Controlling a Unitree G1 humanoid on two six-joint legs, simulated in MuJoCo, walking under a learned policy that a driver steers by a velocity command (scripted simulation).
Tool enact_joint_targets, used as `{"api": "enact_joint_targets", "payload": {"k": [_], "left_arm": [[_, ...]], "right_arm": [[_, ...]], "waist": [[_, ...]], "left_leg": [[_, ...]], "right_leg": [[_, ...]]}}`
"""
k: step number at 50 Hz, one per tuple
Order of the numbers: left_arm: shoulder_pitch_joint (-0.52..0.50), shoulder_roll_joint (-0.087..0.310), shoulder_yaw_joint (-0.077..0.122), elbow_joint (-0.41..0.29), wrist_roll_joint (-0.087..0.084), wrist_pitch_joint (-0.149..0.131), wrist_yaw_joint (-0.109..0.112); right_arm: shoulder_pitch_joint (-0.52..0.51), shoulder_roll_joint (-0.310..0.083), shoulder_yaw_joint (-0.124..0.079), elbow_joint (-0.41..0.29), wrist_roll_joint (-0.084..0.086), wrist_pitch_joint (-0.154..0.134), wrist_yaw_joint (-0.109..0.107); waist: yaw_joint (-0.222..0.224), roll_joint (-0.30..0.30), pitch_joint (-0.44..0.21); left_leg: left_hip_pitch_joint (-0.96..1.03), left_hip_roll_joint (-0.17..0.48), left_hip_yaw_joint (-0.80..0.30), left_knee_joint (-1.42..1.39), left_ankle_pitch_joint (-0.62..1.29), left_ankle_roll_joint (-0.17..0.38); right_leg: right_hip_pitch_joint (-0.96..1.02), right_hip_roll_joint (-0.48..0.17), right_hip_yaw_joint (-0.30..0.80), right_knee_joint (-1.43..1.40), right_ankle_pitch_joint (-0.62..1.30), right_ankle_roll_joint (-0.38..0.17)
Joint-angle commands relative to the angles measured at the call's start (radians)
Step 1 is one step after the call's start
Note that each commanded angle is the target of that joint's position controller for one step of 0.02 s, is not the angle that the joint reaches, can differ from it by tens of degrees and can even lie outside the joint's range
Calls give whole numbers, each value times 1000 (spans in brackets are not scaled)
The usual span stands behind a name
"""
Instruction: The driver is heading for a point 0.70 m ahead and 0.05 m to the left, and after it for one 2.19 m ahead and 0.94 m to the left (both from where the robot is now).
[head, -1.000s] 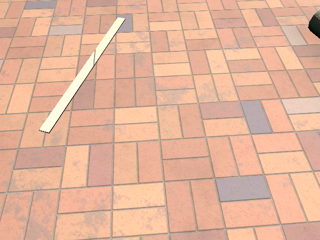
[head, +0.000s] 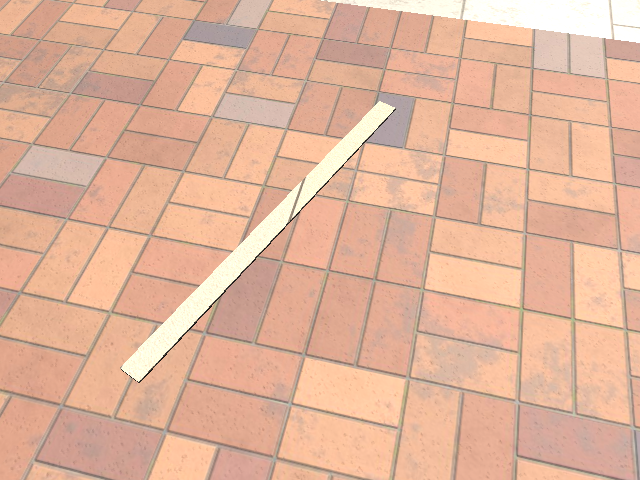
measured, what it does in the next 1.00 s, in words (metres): walks ahead, turning left: right foot, then left foot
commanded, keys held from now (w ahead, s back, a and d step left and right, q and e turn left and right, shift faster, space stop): w+q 0.24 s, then q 0.10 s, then no key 0.48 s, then w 0.18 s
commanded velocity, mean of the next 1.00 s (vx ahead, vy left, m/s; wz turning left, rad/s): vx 0.26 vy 0.00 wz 0.33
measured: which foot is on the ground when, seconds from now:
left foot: down 0.00-0.40, up 0.42-0.72, down 0.74-1.00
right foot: up 0.00-0.36, down 0.38-1.00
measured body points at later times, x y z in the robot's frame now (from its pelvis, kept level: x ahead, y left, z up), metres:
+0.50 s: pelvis +0.26 -0.03 +0.01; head +0.30 -0.02 +0.46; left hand +0.39 +0.26 -0.07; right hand +0.42 -0.28 -0.11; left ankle +0.12 +0.06 -0.63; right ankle +0.38 -0.11 -0.72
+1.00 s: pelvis +0.34 +0.00 +0.01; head +0.33 +0.00 +0.46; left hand +0.35 +0.28 -0.11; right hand +0.53 -0.20 -0.10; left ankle +0.28 +0.12 -0.72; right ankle +0.38 -0.10 -0.71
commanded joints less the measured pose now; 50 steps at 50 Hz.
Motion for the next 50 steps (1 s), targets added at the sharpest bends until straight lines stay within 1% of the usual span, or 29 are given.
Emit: {"api": "enact_joint_targets", "payload": {"k": [1, 2, 5, 7, 11, 13, 15, 17, 18, 19, 20, 21, 22, 23, 24, 26, 28, 31, 34, 36, 37, 38, 39, 40, 41, 43, 47, 49, 50], "left_arm": [[-95, 127, 22, -142, 2, -67, -1], [-73, 140, 32, -139, 20, -54, 2], [-60, 109, 32, -157, 37, -18, 2], [-131, 86, 24, -188, 43, -9, 7], [-286, 55, 8, -227, 33, -15, -4], [-340, 70, 11, -247, 24, -21, -12], [-355, 96, 22, -262, 27, -29, -20], [-316, 120, 35, -257, 29, -38, -25], [-255, 127, 40, -241, 33, -43, -25], [-178, 150, 47, -229, 50, -49, -21], [-52, 211, 56, -225, 74, -49, -13], [-9, 233, 61, -194, 72, -30, -20], [-33, 173, 54, -213, 35, -13, -22], [-81, 108, 34, -234, 30, 0, -16], [-134, 80, 17, -233, 37, 14, -15], [-196, 70, 4, -219, 47, 27, -19], [-229, 82, 8, -203, 53, 28, -23], [-210, 112, 18, -176, 39, 35, -21], [-208, 121, 15, -165, 24, 54, -19], [-190, 83, -3, -149, 21, 60, -21], [-162, 53, -15, -138, 33, 57, -25], [-102, 50, -15, -136, 47, 52, -30], [-111, 34, -19, -129, 49, 54, -26], [-138, 53, -15, -125, 48, 58, -21], [-141, 59, -12, -117, 46, 62, -17], [-117, 77, -5, -100, 39, 66, -9], [-141, 56, 1, -112, 9, 30, -20], [-117, 55, 5, -105, 1, 7, -33], [-73, 51, 6, -86, -1, -2, -39]], "right_arm": [[137, -123, -38, -37, 3, -18, -11], [92, -96, -29, -55, -4, -18, -14], [94, -117, -33, -62, -3, -22, -26], [126, -147, -41, -55, -2, -21, -40], [191, -154, -42, -39, 8, -5, -55], [221, -160, -43, -28, 10, 3, -57], [244, -154, -43, -20, 12, 18, -65], [224, -152, -44, -33, 9, 32, -75], [186, -143, -41, -47, 8, 35, -79], [161, -113, -32, -66, 4, 32, -79], [152, -60, -10, -103, -17, 26, -80], [391, -26, 4, -84, -3, 20, -70], [426, -140, -13, -43, 3, 27, -67], [293, -180, -26, -55, 8, 43, -69], [219, -169, -25, -69, 1, 58, -76], [192, -119, -17, -82, -6, 82, -78], [226, -51, 3, -70, -11, 86, -78], [194, -45, 13, -67, -20, 78, -76], [164, -65, 6, -69, -18, 88, -68], [135, -64, 6, -77, -35, 90, -65], [122, -93, 3, -97, -49, 88, -68], [80, -162, -9, -111, -47, 90, -74], [65, -106, 2, -94, -46, 85, -69], [42, -62, 14, -100, -49, 76, -63], [37, -54, 17, -96, -52, 68, -60], [86, -90, 6, -84, -38, 57, -62], [181, -149, -13, -63, -11, 41, -69], [156, -134, -9, -64, -1, 28, -69], [116, -122, -5, -73, 2, 26, -66]], "waist": [[-52, -32, -155], [-16, -25, -129], [17, -1, -99], [0, 15, -74], [-67, 70, -68], [-88, 88, -60], [-87, 101, -72], [-59, 129, -100], [-20, 137, -124], [20, 124, -188], [62, -5, -338], [-30, -321, -499], [-17, -213, -490], [20, -133, -343], [11, -63, -258], [-40, -86, -148], [-65, -134, -145], [-42, -148, -216], [-41, -136, -209], [-48, -119, -155], [-39, -65, -146], [29, 73, -116], [29, 151, -115], [17, 136, -68], [15, 128, -43], [-4, 123, -39], [-39, 187, 28], [-14, 188, 34], [18, 172, 21]], "left_leg": [[523, 302, -523, -337, 162, 210], [418, 269, -457, -359, 241, 196], [269, 230, -375, -399, 365, 195], [216, 197, -322, -404, 394, 177], [192, 135, -286, -363, 273, 105], [215, 147, -326, -329, 263, 90], [283, 157, -379, -241, 317, 66], [342, 164, -441, -149, 370, 38], [354, 149, -434, -84, 411, 13], [324, 101, -400, 40, 434, -28], [181, 35, -320, 317, 163, -78], [-101, -92, -268, 604, -549, -136], [-166, -4, -292, 723, -482, -158], [-215, 22, -251, 755, -407, -178], [-206, 50, -216, 716, -354, -187], [-91, 94, -187, 571, -308, -190], [44, 90, -119, 376, -275, -195], [146, 99, -97, 180, -157, -190], [242, 90, -77, 5, -40, -162], [337, 89, -82, -151, 40, -121], [386, 168, -176, -187, 96, -88], [328, 237, -252, -197, 49, -41], [172, 225, -249, -247, -175, -26], [112, 187, -229, -265, -261, -47], [95, 167, -211, -258, -249, -70], [123, 152, -207, -252, -345, -65], [186, 302, -446, -362, -545, 57], [183, 322, -468, -352, -464, 73], [148, 296, -423, -329, -412, 54]], "right_leg": [[-517, -59, 129, 82, 111, -22], [-444, -81, 131, 24, 142, -10], [-374, -87, 102, -99, 193, 34], [-381, -69, 81, -226, 292, 59], [-304, 1, 66, -541, 537, 61], [-278, 31, 68, -618, 563, 56], [-262, 59, 83, -684, 529, 39], [-213, 76, 95, -725, 473, 10], [-146, 69, 81, -771, 520, -13], [6, 15, 93, -800, 666, -54], [286, -186, 261, -727, 1013, -128], [589, -444, 629, -700, 1165, -354], [527, -434, 694, -740, 860, -346], [411, -360, 541, -763, 742, -296], [279, -299, 443, -791, 684, -260], [39, -212, 311, -853, 665, -227], [-62, -154, 197, -877, 768, -223], [-21, -178, 178, -861, 837, -247], [-44, -179, 190, -862, 513, -226], [-126, -131, 182, -859, 229, -151], [-177, -97, 161, -824, 116, -88], [-188, -6, 74, -771, 50, -32], [-51, 14, 22, -743, 141, 0], [-15, 14, 25, -729, 198, 11], [-12, 10, 27, -727, 221, 7], [-56, 40, -3, -680, 101, -8], [-226, 55, -26, -493, 49, -55], [-200, 26, 1, -519, 63, -94], [-109, 26, 2, -596, 84, -113]]}}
